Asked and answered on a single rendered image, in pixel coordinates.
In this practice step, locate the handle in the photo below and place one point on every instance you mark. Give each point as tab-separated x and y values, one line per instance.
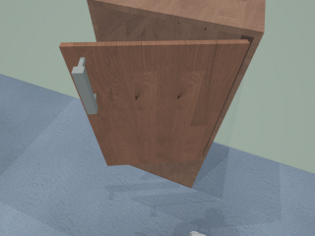
81	79

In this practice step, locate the cupboard door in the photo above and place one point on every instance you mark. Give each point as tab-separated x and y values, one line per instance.
157	101

